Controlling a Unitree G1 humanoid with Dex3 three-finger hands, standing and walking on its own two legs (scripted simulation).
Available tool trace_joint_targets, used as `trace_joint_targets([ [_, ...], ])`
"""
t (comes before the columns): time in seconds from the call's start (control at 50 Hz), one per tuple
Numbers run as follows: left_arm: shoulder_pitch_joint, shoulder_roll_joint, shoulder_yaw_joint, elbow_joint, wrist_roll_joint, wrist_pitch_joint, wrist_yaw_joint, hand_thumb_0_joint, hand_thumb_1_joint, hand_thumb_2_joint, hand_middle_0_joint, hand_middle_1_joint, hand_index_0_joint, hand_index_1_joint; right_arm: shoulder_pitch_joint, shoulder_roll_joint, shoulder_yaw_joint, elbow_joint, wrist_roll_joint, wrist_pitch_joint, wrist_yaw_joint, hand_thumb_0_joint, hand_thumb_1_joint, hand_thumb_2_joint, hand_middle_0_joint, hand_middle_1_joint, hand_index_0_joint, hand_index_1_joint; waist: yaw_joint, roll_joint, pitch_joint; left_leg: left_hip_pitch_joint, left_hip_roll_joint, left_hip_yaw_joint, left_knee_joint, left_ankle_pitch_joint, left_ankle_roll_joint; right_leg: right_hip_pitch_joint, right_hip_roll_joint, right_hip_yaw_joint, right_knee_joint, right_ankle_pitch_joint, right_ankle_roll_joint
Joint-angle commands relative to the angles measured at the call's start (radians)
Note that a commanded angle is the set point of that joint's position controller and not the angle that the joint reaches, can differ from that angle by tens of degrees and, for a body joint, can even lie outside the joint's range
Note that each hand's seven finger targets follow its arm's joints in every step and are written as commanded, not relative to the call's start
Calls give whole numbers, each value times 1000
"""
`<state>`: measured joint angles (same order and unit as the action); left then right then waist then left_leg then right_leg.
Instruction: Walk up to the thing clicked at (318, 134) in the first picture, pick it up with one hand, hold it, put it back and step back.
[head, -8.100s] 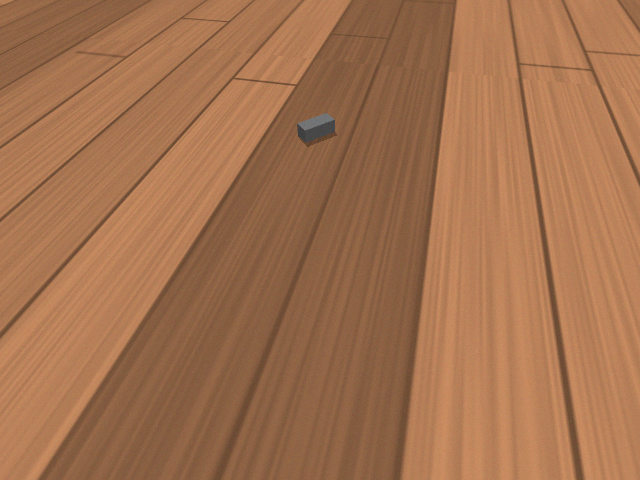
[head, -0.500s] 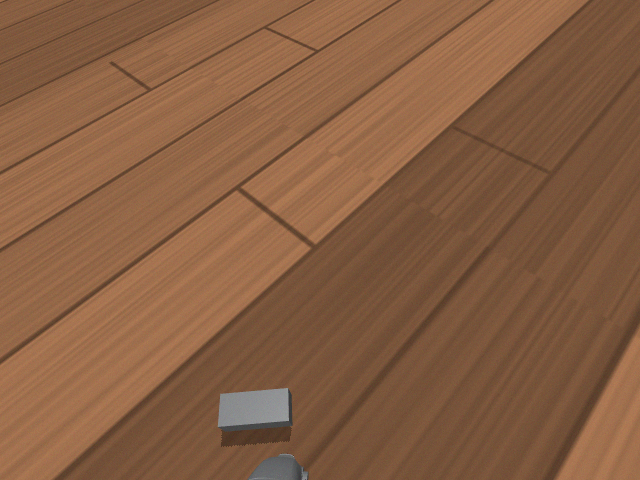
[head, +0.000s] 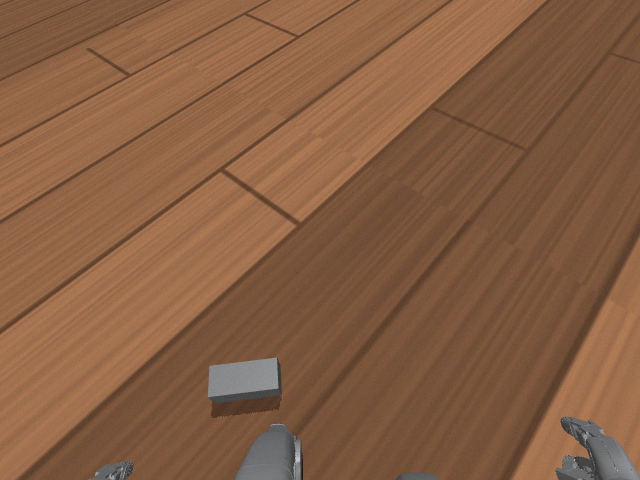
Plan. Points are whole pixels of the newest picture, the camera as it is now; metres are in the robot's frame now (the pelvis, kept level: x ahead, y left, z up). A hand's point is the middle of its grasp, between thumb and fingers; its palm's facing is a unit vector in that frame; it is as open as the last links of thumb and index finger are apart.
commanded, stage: walk up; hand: left
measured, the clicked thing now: (246, 380) +0.42 +0.27 -0.70
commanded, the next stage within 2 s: none
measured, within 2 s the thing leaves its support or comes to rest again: neither
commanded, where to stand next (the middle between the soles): +0.10 +0.03 m, yaw +4 degrees
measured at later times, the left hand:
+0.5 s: hand out of the picture +0.04 +0.31 -0.12, palm faces +0.03 -0.94 -0.34, open 7.4 cm
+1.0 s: hand out of the picture +0.12 +0.28 -0.13, palm faces +0.06 -0.93 -0.36, open 7.3 cm
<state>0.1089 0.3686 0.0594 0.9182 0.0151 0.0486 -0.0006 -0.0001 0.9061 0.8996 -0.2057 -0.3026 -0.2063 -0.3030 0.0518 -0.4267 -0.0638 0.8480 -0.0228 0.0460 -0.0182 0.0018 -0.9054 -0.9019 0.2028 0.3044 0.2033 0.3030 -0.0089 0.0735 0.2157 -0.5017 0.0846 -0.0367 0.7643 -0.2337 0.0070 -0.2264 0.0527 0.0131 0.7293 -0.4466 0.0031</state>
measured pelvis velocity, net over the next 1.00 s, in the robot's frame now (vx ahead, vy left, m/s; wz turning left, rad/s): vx -0.02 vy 0.02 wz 0.12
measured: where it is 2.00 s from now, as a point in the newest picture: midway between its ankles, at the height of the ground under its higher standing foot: outside the picture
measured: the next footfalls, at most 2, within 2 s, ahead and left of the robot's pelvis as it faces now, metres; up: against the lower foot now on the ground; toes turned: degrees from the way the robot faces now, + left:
left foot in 0.30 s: +0.01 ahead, +0.13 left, +0.00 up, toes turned +4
right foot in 0.70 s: +0.18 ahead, -0.10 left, +0.00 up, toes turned +1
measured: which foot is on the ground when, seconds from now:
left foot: up 0.00-0.28, down 0.30-0.74, up 0.76-0.98, down 1.00-1.00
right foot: down 0.00-0.32, up 0.34-0.68, down 0.70-1.00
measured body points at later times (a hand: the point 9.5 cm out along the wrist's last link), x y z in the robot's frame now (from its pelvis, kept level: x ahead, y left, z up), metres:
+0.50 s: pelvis +0.00 +0.03 +0.04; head +0.00 +0.05 +0.48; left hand +0.04 +0.36 -0.09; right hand +0.06 -0.29 -0.06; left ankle -0.03 +0.12 -0.71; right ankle +0.06 -0.13 -0.65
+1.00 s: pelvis -0.02 +0.02 +0.00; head +0.03 +0.02 +0.44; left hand +0.12 +0.32 -0.10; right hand +0.08 -0.29 -0.13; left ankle -0.06 +0.13 -0.70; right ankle +0.14 -0.10 -0.71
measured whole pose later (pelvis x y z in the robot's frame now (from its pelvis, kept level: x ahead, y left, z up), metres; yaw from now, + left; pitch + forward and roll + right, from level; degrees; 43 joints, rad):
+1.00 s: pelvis -0.02 +0.02 +0.00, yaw +7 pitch -2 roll +0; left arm 0.01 0.33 0.03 0.81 0.04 0.06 0.00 0.00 0.90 0.90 -0.21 -0.30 -0.21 -0.30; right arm 0.22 -0.40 -0.03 0.91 0.00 0.02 -0.02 0.00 -0.91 -0.90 0.20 0.30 0.20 0.30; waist 0.00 0.02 0.16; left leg -0.30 -0.01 -0.01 0.83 -0.53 -0.01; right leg -0.51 -0.08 -0.07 0.67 -0.12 -0.02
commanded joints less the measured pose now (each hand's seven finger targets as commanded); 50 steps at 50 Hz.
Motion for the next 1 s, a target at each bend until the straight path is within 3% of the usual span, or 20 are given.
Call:
trace_joint_targets([
  [0.0, -48, 409, 99, -129, 35, -34, 15, 0, 900, 900, -200, -300, -200, -300, -10, -214, -64, -77, 12, -20, -26, 0, -900, -900, 200, 300, 200, 300, 49, -349, -121, 61, -124, -146, 367, -376, -5, -312, -501, 632, -474, 75, -308],
  [0.06, -101, 231, 67, -116, 23, -56, 21, 0, 900, 900, -200, -300, -200, -300, 108, -163, -48, 4, 29, -30, -1, 0, -900, -900, 200, 300, 200, 300, -20, -212, -126, 22, -175, -132, 344, -212, -7, -96, -251, 212, -334, 285, -178],
  [0.16, 136, 302, 105, -114, 39, -83, -14, 0, 900, 900, -200, -300, -200, -300, 94, -207, -48, -32, 6, -70, 42, 0, -900, -900, 200, 300, 200, 300, 102, -326, -201, -95, -120, 8, 42, -281, -20, 269, -297, 358, -422, -261, -221],
  [0.22, 189, 307, 99, -106, 24, -79, -26, 0, 900, 900, -200, -300, -200, -300, 56, -176, -49, -41, -3, -96, 49, 0, -900, -900, 200, 300, 200, 300, 110, -279, -127, -1, -86, 11, -175, -327, 5, 199, -330, 336, -416, -127, -234],
  [0.26, 110, 287, 78, -134, 13, -72, -35, 0, 900, 900, -200, -300, -200, -300, 213, -131, -51, 5, -6, -116, 43, 0, -900, -900, 200, 300, 200, 300, -13, -230, -164, 297, -121, 78, -466, -100, 29, 68, -262, 178, -254, 161, -171],
  [0.28, 106, 231, 56, -149, 10, -66, -32, 0, 900, 900, -200, -300, -200, -300, 315, -158, -70, 34, -8, -128, 34, 0, -900, -900, 200, 300, 200, 300, -54, -116, -222, 574, -95, -8, -506, -13, 44, -112, -181, 82, -49, 207, -108],
  [0.3, 104, 138, 35, -178, -3, -70, -33, 0, 900, 900, -200, -300, -200, -300, 391, -244, -96, 32, -23, -135, 25, 0, -900, -900, 200, 300, 200, 300, -83, 131, -240, 747, 104, -375, -569, -170, 83, -401, -47, -21, 239, -23, -38],
  [0.32, 59, 184, 46, -183, 3, -66, -22, 0, 900, 900, -200, -300, -200, -300, 395, -336, -109, 16, -26, -135, 21, 0, -900, -900, 200, 300, 200, 300, -94, 76, -166, 665, 293, -651, -571, -338, 183, -600, -30, 37, 315, -118, -31],
  [0.34, 7, 266, 63, -182, 13, -70, -18, 0, 900, 900, -200, -300, -200, -300, 373, -329, -111, 9, 1, -133, 24, 0, -900, -900, 200, 300, 200, 300, -99, -10, -77, 487, 349, -675, -612, -474, 272, -529, -119, 148, 316, -70, -43],
  [0.38, 93, 269, 58, -151, -3, -83, -29, 0, 900, 900, -200, -300, -200, -300, 264, -240, -79, -22, 6, -135, 27, 0, -900, -900, 200, 300, 200, 300, -21, -33, -42, 481, 207, -402, -578, -270, 219, -474, -122, 157, 286, 39, -45],
  [0.42, 145, 248, 59, -130, -1, -82, -40, 0, 900, 900, -200, -300, -200, -300, 303, -194, -62, -33, 13, -152, 20, 0, -900, -900, 200, 300, 200, 300, -18, -9, -87, 547, 142, -231, -521, 62, 156, -454, -123, 100, 224, 112, -32],
  [0.52, 125, 188, 35, -112, -8, -82, -34, 0, 900, 900, -200, -300, -200, -300, 202, -179, -41, -64, 9, -128, 15, 0, -900, -900, 200, 300, 200, 300, 12, 110, -52, 254, 69, -1, -457, 426, 158, -176, -121, -15, 27, 219, 5],
  [0.58, 97, 184, 39, -85, -33, -75, 4, 0, 900, 900, -200, -300, -200, -300, 207, -162, -37, -78, 14, -82, 13, 0, -900, -900, 200, 300, 200, 300, -11, 138, -84, 208, 44, -10, -347, 612, 140, -48, -80, -73, -26, 292, 1],
  [0.66, 119, 214, 50, -71, -15, -65, 25, 0, 900, 900, -200, -300, -200, -300, 152, -156, -37, -88, 46, -25, 4, 0, -900, -900, 200, 300, 200, 300, 40, 30, -155, 176, -23, -1, -120, 349, 79, 84, -56, -72, -221, 415, -26],
  [0.7, 104, 294, 70, -99, 4, -68, 28, 0, 900, 900, -200, -300, -200, -300, 253, -107, -16, -71, 60, -29, -7, 0, -900, -900, 200, 300, 200, 300, 40, -259, -260, 93, -133, 12, 163, 29, 18, 191, -320, 214, -289, 876, -136],
  [0.72, 56, 268, 58, -125, -5, -63, 24, 0, 900, 900, -200, -300, -200, -300, 328, -107, -16, -43, 56, -22, -20, 0, -900, -900, 200, 300, 200, 300, 6, -283, -307, 121, -188, -20, 328, -399, 14, 151, -429, 323, -315, 943, -245],
  [0.74, 31, 289, 58, -133, 0, -60, 31, 0, 900, 900, -200, -300, -200, -300, 326, -153, -35, -32, 44, -9, -32, 0, -900, -900, 200, 300, 200, 300, 22, -316, -319, 130, -153, -54, 415, -457, 11, 94, -480, 424, -323, 842, -317],
  [0.82, -65, 236, 51, -161, 14, -34, 34, 0, 900, 900, -200, -300, -200, -300, 325, -168, -41, 3, 46, -7, -20, 0, -900, -900, 200, 300, 200, 300, 3, -281, -382, 145, -155, -43, 466, -325, -9, -1, -308, 171, -295, 426, -221],
  [0.88, -87, 226, 54, -175, 37, -19, 29, 0, 900, 900, -200, -300, -200, -300, 323, -168, -30, 17, 35, -20, -15, 0, -900, -900, 200, 300, 200, 300, 23, -315, -375, 98, -127, 40, 254, -293, -27, 41, -273, 143, -317, 97, -210],
  [0.98, -57, 241, 65, -146, 17, 15, 7, 0, 900, 900, -200, -300, -200, -300, 371, -160, -37, 92, -2, -58, -11, 0, -900, -900, 200, 300, 200, 300, 6, -274, -299, 308, -120, 89, -282, -143, 3, -113, -274, 156, -217, -64, -152],
])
